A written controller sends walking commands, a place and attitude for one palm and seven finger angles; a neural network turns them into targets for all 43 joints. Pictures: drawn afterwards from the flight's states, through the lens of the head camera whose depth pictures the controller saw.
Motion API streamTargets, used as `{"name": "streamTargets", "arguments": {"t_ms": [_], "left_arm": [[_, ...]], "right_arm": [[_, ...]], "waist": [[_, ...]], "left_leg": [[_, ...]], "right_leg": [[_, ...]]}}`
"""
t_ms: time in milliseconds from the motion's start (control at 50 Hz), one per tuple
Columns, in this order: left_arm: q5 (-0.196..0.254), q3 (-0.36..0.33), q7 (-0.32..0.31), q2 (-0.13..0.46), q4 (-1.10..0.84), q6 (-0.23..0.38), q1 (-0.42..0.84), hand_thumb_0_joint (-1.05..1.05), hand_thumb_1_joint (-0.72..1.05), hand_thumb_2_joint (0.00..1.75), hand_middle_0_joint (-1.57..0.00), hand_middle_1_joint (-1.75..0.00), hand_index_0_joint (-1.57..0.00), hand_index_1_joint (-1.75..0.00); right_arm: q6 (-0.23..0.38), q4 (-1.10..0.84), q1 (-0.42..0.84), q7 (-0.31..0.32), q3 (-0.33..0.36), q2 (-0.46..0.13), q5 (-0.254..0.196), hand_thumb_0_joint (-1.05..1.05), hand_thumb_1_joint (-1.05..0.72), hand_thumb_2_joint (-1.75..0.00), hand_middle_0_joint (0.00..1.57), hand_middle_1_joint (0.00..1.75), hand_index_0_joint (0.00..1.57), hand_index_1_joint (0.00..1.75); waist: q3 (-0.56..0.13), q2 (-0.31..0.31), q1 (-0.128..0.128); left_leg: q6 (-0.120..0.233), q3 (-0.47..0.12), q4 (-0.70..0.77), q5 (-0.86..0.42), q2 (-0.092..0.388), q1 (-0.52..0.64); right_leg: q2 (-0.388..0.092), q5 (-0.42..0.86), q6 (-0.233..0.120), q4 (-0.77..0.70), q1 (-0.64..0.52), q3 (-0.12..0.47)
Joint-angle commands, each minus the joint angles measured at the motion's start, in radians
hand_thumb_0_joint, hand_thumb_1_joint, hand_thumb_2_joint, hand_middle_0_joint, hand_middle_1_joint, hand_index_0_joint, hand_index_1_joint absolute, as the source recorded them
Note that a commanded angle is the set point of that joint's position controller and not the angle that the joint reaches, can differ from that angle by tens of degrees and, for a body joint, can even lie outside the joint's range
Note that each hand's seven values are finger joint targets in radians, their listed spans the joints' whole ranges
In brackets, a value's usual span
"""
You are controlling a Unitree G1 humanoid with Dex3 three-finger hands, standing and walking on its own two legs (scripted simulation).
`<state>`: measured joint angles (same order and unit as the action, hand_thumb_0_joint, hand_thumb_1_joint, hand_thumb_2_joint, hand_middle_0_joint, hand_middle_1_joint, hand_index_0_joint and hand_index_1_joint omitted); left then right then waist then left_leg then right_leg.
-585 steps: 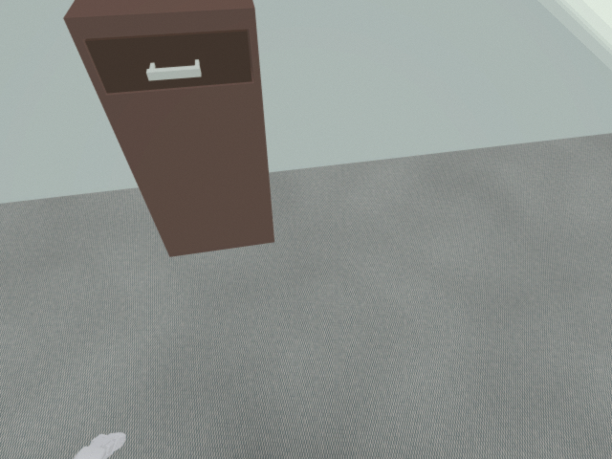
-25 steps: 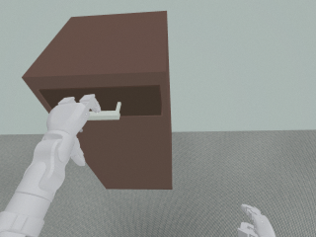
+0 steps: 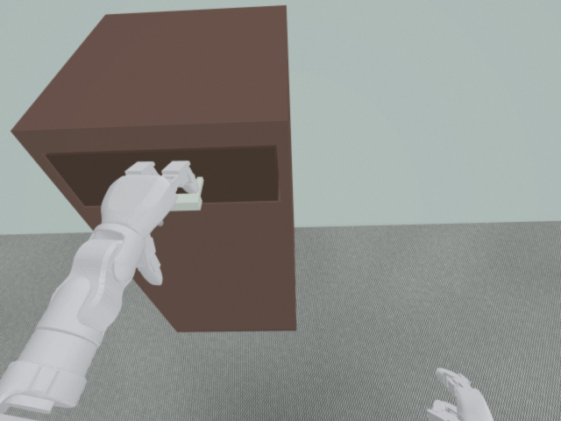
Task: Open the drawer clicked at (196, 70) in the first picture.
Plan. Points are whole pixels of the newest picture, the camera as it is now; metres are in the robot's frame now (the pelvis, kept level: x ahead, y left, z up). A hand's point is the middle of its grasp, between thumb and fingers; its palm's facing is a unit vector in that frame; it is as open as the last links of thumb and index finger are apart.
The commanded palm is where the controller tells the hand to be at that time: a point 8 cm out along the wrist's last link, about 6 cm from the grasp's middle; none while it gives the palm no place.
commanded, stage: move the hooked fingers above the handle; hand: left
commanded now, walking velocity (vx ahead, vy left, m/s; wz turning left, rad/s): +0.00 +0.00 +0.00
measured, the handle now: (165, 193) +0.46 +0.25 +0.04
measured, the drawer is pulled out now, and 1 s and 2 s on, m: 0.00 0.00 0.00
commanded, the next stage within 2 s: none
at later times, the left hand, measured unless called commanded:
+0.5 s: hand (185, 190) +0.42 +0.19 +0.10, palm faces +0.10 -0.12 -0.99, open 13.8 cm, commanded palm +0.40 +0.25 +0.15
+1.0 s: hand (140, 217) +0.39 +0.26 +0.06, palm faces -0.18 -0.03 -0.98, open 13.8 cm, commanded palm +0.39 +0.25 +0.14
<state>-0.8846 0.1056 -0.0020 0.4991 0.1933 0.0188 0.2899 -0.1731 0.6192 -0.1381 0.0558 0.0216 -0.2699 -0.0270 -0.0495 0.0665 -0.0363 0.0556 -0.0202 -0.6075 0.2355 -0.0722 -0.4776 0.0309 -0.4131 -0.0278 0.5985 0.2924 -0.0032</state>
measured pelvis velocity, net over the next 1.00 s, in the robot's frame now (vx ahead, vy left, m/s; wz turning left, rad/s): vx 0.00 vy -0.02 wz -0.04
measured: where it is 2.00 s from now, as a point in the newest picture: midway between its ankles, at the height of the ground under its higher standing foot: outside the picture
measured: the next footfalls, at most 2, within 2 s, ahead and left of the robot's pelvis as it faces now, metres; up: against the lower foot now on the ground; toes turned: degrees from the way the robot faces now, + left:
none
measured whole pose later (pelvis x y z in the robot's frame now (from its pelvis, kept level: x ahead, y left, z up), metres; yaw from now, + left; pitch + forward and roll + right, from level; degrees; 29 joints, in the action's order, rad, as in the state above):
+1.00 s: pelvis +0.00 -0.02 +0.00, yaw -2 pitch +8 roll +0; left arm -0.96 -0.01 0.00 0.59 0.75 0.06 0.50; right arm -0.20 0.61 -0.28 0.10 0.03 -0.30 -0.06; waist -0.09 0.05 0.02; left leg 0.03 0.00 -0.61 0.23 -0.02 -0.52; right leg 0.07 -0.40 -0.06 0.61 0.36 0.02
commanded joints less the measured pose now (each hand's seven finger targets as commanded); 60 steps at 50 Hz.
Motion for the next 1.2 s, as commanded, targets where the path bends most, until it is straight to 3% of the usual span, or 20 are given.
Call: {"name": "streamTargets", "arguments": {"t_ms": [0,80,140,180,220,280,320,360,380,420,480,540,580,680,760,840,900,1000,1080,1180], "left_arm": [[-0.023,-0.322,-0.169,0.362,-0.036,-0.030,0.458,0.00,-0.50,0.30,-0.30,-1.20,-0.30,-1.20],[-0.057,-0.244,-0.177,0.321,0.154,-0.169,0.433,0.00,-0.50,0.30,-0.30,-1.20,-0.30,-1.20],[-0.049,-0.097,-0.087,0.217,0.168,-0.227,0.435,0.00,-0.50,0.30,-0.30,-1.20,-0.30,-1.20],[-0.029,-0.002,-0.008,0.137,0.138,-0.216,0.467,0.00,-0.50,0.30,-0.30,-1.20,-0.30,-1.20],[-0.006,0.017,0.050,0.133,0.048,-0.148,0.521,0.00,-0.50,0.30,-0.30,-1.20,-0.30,-1.20],[0.008,-0.033,0.058,0.191,-0.075,-0.007,0.629,0.00,-0.50,0.30,-0.30,-1.20,-0.30,-1.20],[-0.017,-0.071,-0.001,0.210,-0.062,0.073,0.699,0.00,-0.50,0.30,-0.30,-1.20,-0.30,-1.20],[-0.038,-0.188,-0.089,0.292,-0.020,0.119,0.723,0.00,-0.50,0.30,-0.30,-1.20,-0.30,-1.20],[-0.044,-0.271,-0.136,0.368,0.021,0.115,0.717,0.00,-0.50,0.30,-0.30,-1.20,-0.30,-1.20],[-0.058,-0.328,-0.230,0.388,0.139,0.071,0.710,0.00,-0.50,0.30,-0.30,-1.20,-0.30,-1.20],[-0.079,-0.288,-0.304,0.377,0.296,-0.056,0.669,0.00,-0.50,0.30,-0.30,-1.20,-0.30,-1.20],[-0.115,-0.205,-0.282,0.331,0.454,-0.193,0.635,0.00,-0.50,0.30,-0.30,-1.20,-0.30,-1.20],[-0.097,-0.240,-0.254,0.385,0.478,-0.229,0.619,0.00,-0.50,0.30,-0.30,-1.20,-0.30,-1.20],[-0.070,-0.200,-0.163,0.389,0.542,-0.252,0.595,0.00,-0.50,0.30,-0.30,-1.20,-0.30,-1.20],[-0.088,-0.184,-0.084,0.394,0.595,-0.189,0.559,0.00,-0.50,0.30,-0.30,-1.20,-0.30,-1.20],[-0.089,-0.196,-0.036,0.385,0.524,-0.078,0.529,0.00,-0.50,0.30,-0.30,-1.20,-0.30,-1.20],[-0.077,-0.219,-0.023,0.390,0.405,0.031,0.567,0.00,-0.50,0.30,-0.30,-1.20,-0.30,-1.20],[-0.057,-0.170,-0.092,0.328,0.069,0.208,0.818,0.00,-0.50,0.30,-0.30,-1.20,-0.30,-1.20],[-0.031,-0.140,-0.170,0.250,0.141,0.171,0.769,0.00,-0.50,0.30,-0.30,-1.20,-0.30,-1.20],[-0.049,-0.243,-0.217,0.345,0.281,-0.012,0.643,0.00,-0.50,0.30,-0.30,-1.20,-0.30,-1.20]], "right_arm": [[0.031,-0.087,0.031,0.000,0.026,-0.102,0.000,0.00,-0.90,-0.90,0.20,0.30,0.20,0.30],[0.011,-0.087,0.034,-0.009,0.027,-0.121,-0.004,0.00,-0.90,-0.90,0.20,0.30,0.20,0.30],[-0.001,-0.116,0.020,-0.011,0.033,-0.137,-0.017,0.00,-0.90,-0.90,0.20,0.30,0.20,0.30],[-0.008,-0.134,0.011,-0.007,0.038,-0.141,-0.021,0.00,-0.90,-0.90,0.20,0.30,0.20,0.30],[0.002,-0.138,0.002,0.002,0.042,-0.139,-0.019,0.00,-0.90,-0.90,0.20,0.30,0.20,0.30],[0.018,-0.121,-0.020,0.021,0.041,-0.129,-0.005,0.00,-0.90,-0.90,0.20,0.30,0.20,0.30],[0.030,-0.091,-0.055,0.028,0.049,-0.118,-0.001,0.00,-0.90,-0.90,0.20,0.30,0.20,0.30],[0.038,-0.064,-0.088,0.024,0.057,-0.119,0.004,0.00,-0.90,-0.90,0.20,0.30,0.20,0.30],[0.037,-0.053,-0.102,0.019,0.056,-0.127,0.009,0.00,-0.90,-0.90,0.20,0.30,0.20,0.30],[0.039,-0.048,-0.090,0.013,0.048,-0.109,0.003,0.00,-0.90,-0.90,0.20,0.30,0.20,0.30],[0.023,-0.050,-0.053,0.009,0.035,-0.120,0.005,0.00,-0.90,-0.90,0.20,0.30,0.20,0.30],[0.002,-0.045,-0.051,0.002,0.032,-0.129,-0.004,0.00,-0.90,-0.90,0.20,0.30,0.20,0.30],[-0.019,-0.050,-0.035,0.007,0.025,-0.134,-0.012,0.00,-0.90,-0.90,0.20,0.30,0.20,0.30],[-0.040,-0.066,0.006,0.042,0.004,-0.134,-0.038,0.00,-0.90,-0.90,0.20,0.30,0.20,0.30],[-0.030,-0.085,-0.019,0.059,0.003,-0.140,-0.042,0.00,-0.90,-0.90,0.20,0.30,0.20,0.30],[-0.020,-0.118,-0.054,0.057,0.017,-0.137,-0.034,0.00,-0.90,-0.90,0.20,0.30,0.20,0.30],[-0.001,-0.131,-0.079,0.052,0.037,-0.140,-0.027,0.00,-0.90,-0.90,0.20,0.30,0.20,0.30],[0.032,-0.088,-0.129,0.046,0.085,-0.126,-0.010,0.00,-0.90,-0.90,0.20,0.30,0.20,0.30],[0.039,-0.026,-0.164,0.024,0.099,-0.130,-0.007,0.00,-0.90,-0.90,0.20,0.30,0.20,0.30],[0.014,-0.028,-0.123,-0.014,0.082,-0.151,-0.006,0.00,-0.90,-0.90,0.20,0.30,0.20,0.30]], "waist": [[-0.322,-0.006,-0.022],[-0.329,-0.042,-0.021],[-0.338,-0.077,0.023],[-0.328,-0.095,0.064],[-0.325,-0.101,0.085],[-0.338,-0.041,0.087],[-0.316,0.019,0.086],[-0.340,0.044,0.053],[-0.358,0.048,0.024],[-0.358,0.010,0.001],[-0.381,-0.011,-0.018],[-0.391,-0.049,-0.011],[-0.403,-0.121,-0.028],[-0.258,-0.209,-0.014],[-0.155,-0.207,0.010],[-0.167,-0.121,0.012],[-0.243,-0.108,0.028],[-0.415,0.058,0.108],[-0.405,0.042,0.127],[-0.464,-0.013,0.030]], "left_leg": [[-0.015,-0.018,0.021,-0.295,0.027,0.294],[-0.021,0.009,0.039,-0.261,0.031,0.252],[-0.006,0.014,0.030,-0.268,0.033,0.268],[0.003,0.006,0.021,-0.285,0.030,0.296],[0.017,-0.004,0.007,-0.302,0.025,0.326],[0.017,-0.026,0.001,-0.307,0.024,0.363],[0.005,-0.049,0.001,-0.283,0.040,0.403],[-0.012,-0.065,-0.002,-0.298,0.053,0.403],[-0.020,-0.063,0.002,-0.291,0.049,0.370],[-0.023,-0.050,0.001,-0.265,0.046,0.291],[-0.027,0.003,0.011,-0.226,0.039,0.205],[-0.028,0.028,0.023,-0.201,0.046,0.171],[-0.022,0.039,0.041,-0.198,0.044,0.150],[-0.009,0.057,0.085,-0.105,0.031,0.083],[0.001,0.061,0.088,-0.070,0.030,0.065],[0.005,0.065,0.066,-0.087,0.026,0.083],[0.017,0.061,0.026,-0.128,0.022,0.104],[0.030,0.027,-0.067,-0.263,0.017,0.281],[0.019,0.010,-0.097,-0.313,0.027,0.322],[-0.001,0.026,-0.069,-0.370,0.026,0.251]], "right_leg": [[0.023,0.344,-0.017,-0.052,0.082,-0.013],[0.024,0.330,-0.013,-0.064,0.052,-0.009],[0.013,0.382,-0.001,-0.073,0.048,0.000],[0.009,0.405,0.003,-0.083,0.063,0.003],[0.008,0.443,0.010,-0.087,0.080,0.011],[0.010,0.400,0.001,-0.081,0.115,0.015],[0.023,0.304,-0.010,-0.070,0.215,-0.003],[0.033,0.258,-0.023,-0.043,0.251,-0.018],[0.034,0.238,-0.029,-0.034,0.230,-0.023],[0.037,0.234,-0.032,-0.018,0.205,-0.030],[0.033,0.243,-0.028,-0.022,0.134,-0.015],[0.028,0.254,-0.014,-0.033,0.103,-0.007],[0.024,0.279,-0.009,-0.055,0.022,0.015],[-0.003,0.261,0.012,-0.124,-0.025,0.048],[-0.011,0.243,0.015,-0.149,0.014,0.060],[-0.012,0.280,0.010,-0.131,0.031,0.064],[-0.017,0.410,0.019,-0.104,0.018,0.079],[0.003,0.515,0.015,-0.056,0.127,0.074],[0.017,0.447,0.002,-0.030,0.228,0.032],[0.027,0.513,-0.010,-0.001,0.116,0.013]]}}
